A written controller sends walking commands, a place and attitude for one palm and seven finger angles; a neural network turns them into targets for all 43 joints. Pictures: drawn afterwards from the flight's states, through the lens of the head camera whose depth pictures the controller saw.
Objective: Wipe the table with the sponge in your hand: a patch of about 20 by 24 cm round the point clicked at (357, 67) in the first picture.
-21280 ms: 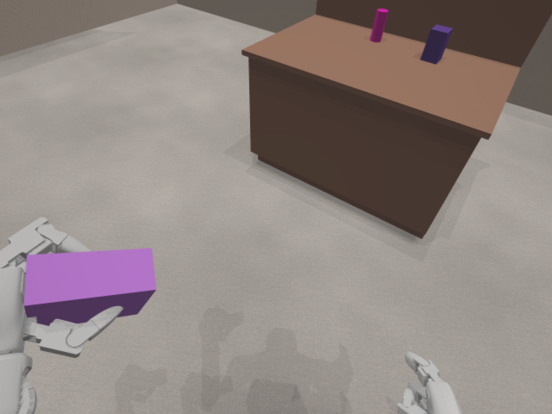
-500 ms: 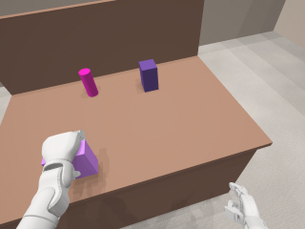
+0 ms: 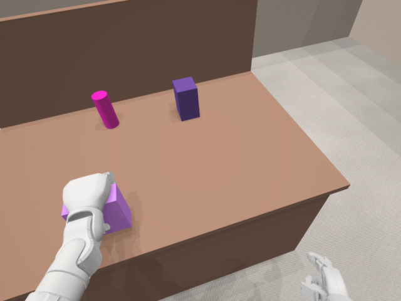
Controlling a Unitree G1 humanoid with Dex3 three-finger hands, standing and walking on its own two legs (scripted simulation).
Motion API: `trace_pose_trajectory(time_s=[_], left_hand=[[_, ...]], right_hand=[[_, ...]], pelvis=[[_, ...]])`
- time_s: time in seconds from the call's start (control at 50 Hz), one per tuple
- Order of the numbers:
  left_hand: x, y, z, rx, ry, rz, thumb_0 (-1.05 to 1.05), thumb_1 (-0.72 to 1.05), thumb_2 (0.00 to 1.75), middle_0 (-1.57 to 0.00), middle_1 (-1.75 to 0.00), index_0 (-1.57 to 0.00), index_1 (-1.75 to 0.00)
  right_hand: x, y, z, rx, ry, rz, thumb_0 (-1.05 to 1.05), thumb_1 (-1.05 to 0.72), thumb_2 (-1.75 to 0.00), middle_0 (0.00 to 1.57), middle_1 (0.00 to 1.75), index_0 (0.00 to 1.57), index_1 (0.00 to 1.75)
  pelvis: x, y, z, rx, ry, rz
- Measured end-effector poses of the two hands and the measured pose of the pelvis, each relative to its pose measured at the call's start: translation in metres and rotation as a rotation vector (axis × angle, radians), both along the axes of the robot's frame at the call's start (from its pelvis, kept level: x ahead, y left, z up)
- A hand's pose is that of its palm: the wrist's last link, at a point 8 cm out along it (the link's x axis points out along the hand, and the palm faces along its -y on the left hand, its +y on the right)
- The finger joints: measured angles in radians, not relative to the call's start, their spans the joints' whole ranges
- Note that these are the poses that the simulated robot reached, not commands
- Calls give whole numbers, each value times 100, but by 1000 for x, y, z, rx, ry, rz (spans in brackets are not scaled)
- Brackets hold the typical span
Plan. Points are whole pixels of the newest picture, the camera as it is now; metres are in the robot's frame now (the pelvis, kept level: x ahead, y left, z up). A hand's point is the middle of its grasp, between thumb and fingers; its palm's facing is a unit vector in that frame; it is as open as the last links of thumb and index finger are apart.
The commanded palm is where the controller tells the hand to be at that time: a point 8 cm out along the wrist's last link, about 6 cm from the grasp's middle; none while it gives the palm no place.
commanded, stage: move the sponge above the wiping area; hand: left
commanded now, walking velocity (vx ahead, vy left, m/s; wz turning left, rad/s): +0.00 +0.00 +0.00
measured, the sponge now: (102, 216) +0.28 +0.27 -0.02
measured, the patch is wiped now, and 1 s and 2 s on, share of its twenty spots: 0.00 0.00 0.00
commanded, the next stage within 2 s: lower the sponge onto the table in 0.62 s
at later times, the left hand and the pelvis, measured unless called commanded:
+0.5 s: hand (88, 212) +0.27 +0.29 +0.01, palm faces -0.12 -0.07 -0.99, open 9.3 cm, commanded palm +0.26 +0.28 +0.08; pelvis +0.00 -0.01 +0.00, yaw +0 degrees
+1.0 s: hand (86, 213) +0.27 +0.29 +0.01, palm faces -0.10 -0.07 -0.99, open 9.3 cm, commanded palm +0.25 +0.28 +0.08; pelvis -0.01 +0.01 +0.00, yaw +0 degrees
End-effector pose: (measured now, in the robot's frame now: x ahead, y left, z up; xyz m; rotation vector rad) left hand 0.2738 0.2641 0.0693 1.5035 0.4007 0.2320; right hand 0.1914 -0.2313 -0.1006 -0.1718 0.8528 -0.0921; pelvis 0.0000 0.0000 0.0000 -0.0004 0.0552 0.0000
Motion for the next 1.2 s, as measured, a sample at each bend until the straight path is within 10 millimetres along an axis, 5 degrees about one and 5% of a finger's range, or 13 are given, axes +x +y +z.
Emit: trace_pose_trajectory(time_s=[0.2,0.46,1.2], left_hand=[[7,-2,-4,-1,14,19,0,-42,104,-80,-138,-81,-139],[-13,17,-2,2,27,59,0,-42,105,-80,-138,-81,-139],[-11,20,-7,-10,-4,1,0,-42,105,-80,-138,-81,-139]], right_hand=[[-5,-11,-1,6,9,-29,1,-91,-90,20,30,20,30],[-5,-20,3,-16,-5,-36,1,-91,-90,20,30,20,30],[-13,14,3,-2,-2,-11,1,-91,-90,20,30,20,30]], pelvis=[[2,-7,0,3,9,-8],[0,-10,0,0,-7,-5],[-11,13,0,-12,-4,2]])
